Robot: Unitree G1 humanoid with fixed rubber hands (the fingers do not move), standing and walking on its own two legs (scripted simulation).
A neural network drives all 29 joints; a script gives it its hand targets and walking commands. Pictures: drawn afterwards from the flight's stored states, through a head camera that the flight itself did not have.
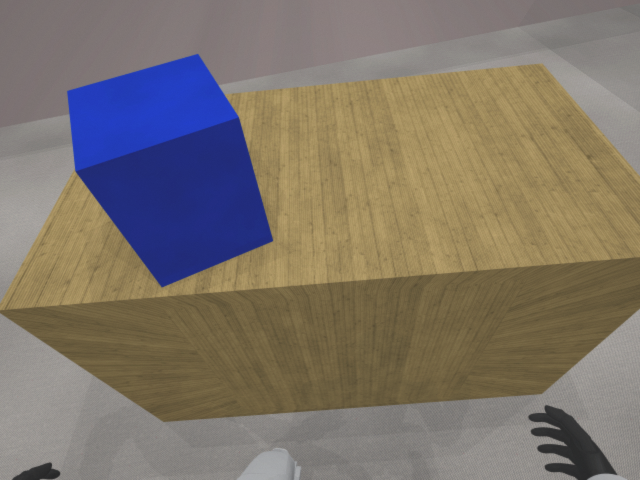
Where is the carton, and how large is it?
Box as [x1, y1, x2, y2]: [67, 54, 272, 286]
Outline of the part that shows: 197,54 67,91 75,171 161,286 272,240 239,119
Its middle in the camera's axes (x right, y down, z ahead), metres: -0.23 -0.11 +0.62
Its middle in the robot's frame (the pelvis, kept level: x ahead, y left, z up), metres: +0.54 +0.28 +0.08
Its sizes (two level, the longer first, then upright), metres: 0.210 0.200 0.250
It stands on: a pedestal, 0.70 m high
